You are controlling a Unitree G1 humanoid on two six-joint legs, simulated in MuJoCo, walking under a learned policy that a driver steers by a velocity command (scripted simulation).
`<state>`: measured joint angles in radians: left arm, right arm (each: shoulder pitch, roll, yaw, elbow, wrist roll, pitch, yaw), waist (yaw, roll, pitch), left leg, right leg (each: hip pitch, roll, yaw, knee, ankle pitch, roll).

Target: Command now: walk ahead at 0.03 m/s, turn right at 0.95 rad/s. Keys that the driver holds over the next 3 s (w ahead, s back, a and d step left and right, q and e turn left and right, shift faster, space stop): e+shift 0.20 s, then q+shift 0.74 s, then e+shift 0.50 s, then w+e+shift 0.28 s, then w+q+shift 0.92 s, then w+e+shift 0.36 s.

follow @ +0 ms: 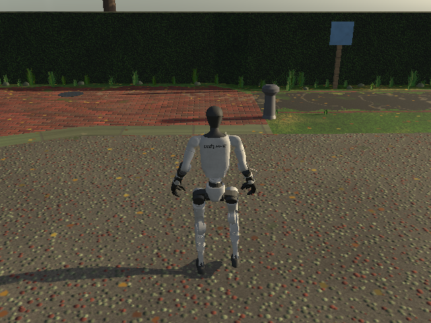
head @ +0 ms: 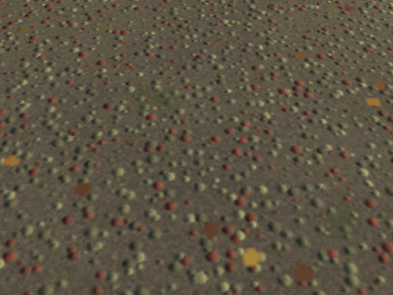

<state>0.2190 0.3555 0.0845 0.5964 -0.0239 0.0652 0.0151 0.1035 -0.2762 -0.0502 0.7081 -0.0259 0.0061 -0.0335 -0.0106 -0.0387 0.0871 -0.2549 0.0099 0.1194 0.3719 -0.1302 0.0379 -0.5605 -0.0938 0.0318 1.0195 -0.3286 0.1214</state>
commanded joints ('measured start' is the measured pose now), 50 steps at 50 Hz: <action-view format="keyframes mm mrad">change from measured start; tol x32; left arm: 1 -9 53 7 -88 1 -10 -15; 50 -159 40 18 64 21 -72 7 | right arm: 1 -45 -190 -57 -64 6 -12 8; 50 68 -200 -59 -165 32 33 -16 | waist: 1 -7 163 -170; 10 39 -296 -218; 32 -8 -70 -150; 35 -20 417 -160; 50 -13 192 -197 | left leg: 1 152 283 -130 -111 198 205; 7 151 308 -7 65 197 86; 11 -482 23 -137 818 -488 -122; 31 -154 57 -35 349 -270 -66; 35 311 335 -638 33 708 252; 50 163 147 -478 38 306 158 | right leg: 1 47 -16 -37 -109 30 -22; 8 424 55 -58 -579 220 -176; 10 611 -294 537 -634 692 -469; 32 480 -235 -34 -536 570 -290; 36 -148 131 23 209 -404 -36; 50 26 116 57 -177 68 -4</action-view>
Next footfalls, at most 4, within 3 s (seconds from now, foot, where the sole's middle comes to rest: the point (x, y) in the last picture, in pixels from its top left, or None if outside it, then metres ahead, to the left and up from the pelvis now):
0.16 right None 0.05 -0.16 -0.78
0.68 left None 0.07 0.07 -0.78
1.18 right None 0.17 -0.14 -0.78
1.48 left None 0.13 0.11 -0.78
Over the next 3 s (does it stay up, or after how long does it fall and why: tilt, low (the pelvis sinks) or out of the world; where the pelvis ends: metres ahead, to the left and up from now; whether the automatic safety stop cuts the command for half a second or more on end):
stays up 1.09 -0.06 -0.04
